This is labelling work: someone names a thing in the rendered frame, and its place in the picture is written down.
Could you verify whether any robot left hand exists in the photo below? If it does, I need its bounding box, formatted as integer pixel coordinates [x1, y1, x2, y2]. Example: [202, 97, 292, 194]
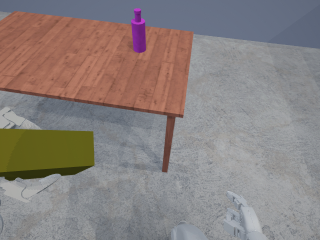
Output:
[0, 107, 61, 203]

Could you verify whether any robot right thigh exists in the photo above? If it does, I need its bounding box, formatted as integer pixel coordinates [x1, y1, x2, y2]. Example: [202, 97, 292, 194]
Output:
[171, 224, 208, 240]

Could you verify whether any robot right hand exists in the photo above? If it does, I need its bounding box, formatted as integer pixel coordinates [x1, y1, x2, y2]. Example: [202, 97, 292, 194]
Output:
[223, 191, 263, 240]

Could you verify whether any robot right shin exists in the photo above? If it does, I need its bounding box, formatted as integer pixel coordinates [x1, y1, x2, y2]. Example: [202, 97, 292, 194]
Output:
[177, 221, 187, 226]

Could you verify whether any table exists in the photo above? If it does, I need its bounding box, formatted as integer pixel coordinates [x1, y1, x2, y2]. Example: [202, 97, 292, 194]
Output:
[0, 11, 194, 173]

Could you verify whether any sponge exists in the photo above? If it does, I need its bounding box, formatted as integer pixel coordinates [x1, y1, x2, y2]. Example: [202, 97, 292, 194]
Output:
[0, 128, 95, 181]

